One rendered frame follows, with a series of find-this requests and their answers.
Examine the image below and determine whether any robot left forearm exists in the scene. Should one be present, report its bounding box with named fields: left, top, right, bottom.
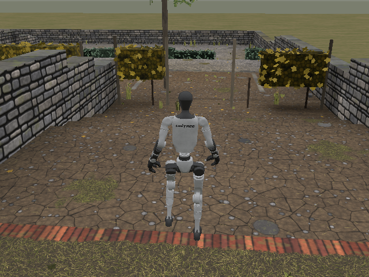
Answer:
left=149, top=139, right=162, bottom=163

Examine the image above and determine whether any robot left foot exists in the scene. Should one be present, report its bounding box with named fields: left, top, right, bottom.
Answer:
left=165, top=216, right=173, bottom=227

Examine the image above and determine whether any robot left hand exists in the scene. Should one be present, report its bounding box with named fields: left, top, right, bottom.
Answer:
left=148, top=160, right=161, bottom=173

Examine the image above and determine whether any robot left thigh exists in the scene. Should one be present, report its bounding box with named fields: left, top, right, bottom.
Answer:
left=165, top=160, right=177, bottom=190

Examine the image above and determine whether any robot right hand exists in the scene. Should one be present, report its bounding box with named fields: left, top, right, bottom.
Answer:
left=206, top=155, right=220, bottom=166

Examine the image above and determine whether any robot right upper arm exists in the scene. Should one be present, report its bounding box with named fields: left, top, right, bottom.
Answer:
left=197, top=116, right=214, bottom=148

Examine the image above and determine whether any robot right forearm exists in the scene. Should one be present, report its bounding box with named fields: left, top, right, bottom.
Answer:
left=208, top=139, right=219, bottom=158

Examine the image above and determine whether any robot left upper arm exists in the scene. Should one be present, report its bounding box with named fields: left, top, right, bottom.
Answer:
left=157, top=116, right=174, bottom=148

